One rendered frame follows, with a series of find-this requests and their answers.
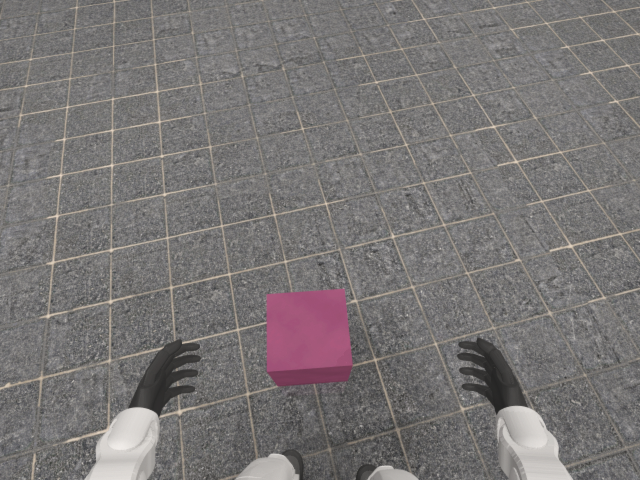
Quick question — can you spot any left robot hand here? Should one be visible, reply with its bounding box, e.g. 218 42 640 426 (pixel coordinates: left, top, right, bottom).
128 339 201 417

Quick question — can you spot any carton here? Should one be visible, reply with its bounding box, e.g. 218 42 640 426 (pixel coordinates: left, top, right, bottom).
267 289 353 387

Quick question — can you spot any robot right forearm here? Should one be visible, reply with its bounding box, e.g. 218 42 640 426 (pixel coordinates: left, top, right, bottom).
495 406 573 480

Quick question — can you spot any robot left thigh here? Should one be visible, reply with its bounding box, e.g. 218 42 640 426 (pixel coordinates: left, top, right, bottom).
235 457 299 480

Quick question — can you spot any robot left foot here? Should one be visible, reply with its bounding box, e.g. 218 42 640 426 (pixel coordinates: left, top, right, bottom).
282 450 303 480

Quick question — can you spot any robot left forearm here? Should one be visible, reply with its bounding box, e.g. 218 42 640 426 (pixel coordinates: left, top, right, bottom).
84 407 160 480

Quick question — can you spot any right robot hand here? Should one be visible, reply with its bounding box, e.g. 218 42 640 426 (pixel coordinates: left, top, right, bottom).
457 338 528 415

